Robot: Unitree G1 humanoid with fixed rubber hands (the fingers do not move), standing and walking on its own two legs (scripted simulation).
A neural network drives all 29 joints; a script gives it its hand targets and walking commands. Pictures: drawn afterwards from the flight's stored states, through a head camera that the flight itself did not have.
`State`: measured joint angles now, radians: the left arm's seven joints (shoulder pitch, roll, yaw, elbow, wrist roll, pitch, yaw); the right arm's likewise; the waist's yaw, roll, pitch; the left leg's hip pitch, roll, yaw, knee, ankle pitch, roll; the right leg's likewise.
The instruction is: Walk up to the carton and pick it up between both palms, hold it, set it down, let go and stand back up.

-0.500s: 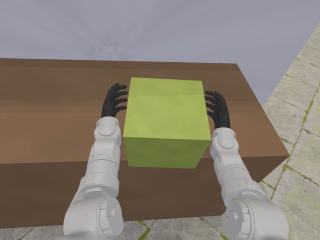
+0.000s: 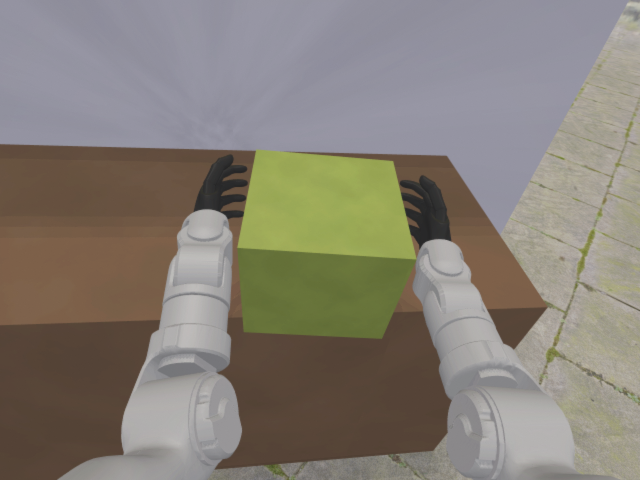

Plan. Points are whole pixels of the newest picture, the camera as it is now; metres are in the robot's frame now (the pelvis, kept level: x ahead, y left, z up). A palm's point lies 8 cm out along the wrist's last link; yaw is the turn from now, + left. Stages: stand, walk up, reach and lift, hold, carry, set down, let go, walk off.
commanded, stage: reach and lift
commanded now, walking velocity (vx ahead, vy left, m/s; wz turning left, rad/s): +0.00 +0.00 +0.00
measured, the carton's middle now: (319, 245) +0.40 +0.03 +0.10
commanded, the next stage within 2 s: hold in 1.58 s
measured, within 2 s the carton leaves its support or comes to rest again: neither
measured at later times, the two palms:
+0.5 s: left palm (224, 202) +0.39 +0.16 +0.17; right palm (447, 225) +0.39 -0.13 +0.17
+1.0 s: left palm (215, 197) +0.38 +0.16 +0.19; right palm (450, 211) +0.39 -0.12 +0.19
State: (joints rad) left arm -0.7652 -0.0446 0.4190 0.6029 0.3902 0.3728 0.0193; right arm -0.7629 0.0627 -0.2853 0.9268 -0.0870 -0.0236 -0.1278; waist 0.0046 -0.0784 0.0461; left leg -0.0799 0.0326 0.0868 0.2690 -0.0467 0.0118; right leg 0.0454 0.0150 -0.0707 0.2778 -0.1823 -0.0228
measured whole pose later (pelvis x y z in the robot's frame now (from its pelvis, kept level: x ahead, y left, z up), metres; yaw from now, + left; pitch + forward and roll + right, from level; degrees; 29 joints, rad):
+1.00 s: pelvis +0.02 +0.00 +0.00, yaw +1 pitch -10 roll +0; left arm -0.61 -0.06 0.34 0.08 0.37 0.72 -0.03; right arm -0.71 -0.02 0.02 0.52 0.18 0.26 -0.20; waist -0.10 -0.06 0.08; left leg -0.05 0.02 0.06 0.32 -0.10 0.01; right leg 0.11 0.00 -0.09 0.28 -0.22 -0.01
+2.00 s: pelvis +0.01 +0.00 +0.00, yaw +0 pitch -11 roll +0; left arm -0.67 -0.06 0.36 0.08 0.40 0.80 -0.04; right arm -0.79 -0.05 0.02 0.55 0.21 0.35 -0.20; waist -0.10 -0.04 0.05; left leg -0.02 0.02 0.07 0.31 -0.10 0.01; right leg 0.12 0.01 -0.07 0.28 -0.21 -0.02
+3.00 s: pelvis +0.01 +0.00 +0.00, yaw +0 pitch -11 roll +0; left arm -0.68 -0.04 0.37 0.08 0.40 0.84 -0.08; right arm -0.80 -0.03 0.02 0.54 0.22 0.39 -0.23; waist -0.10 -0.05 0.02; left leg -0.03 0.02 0.06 0.31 -0.10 0.01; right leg 0.10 0.01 -0.06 0.30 -0.22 -0.02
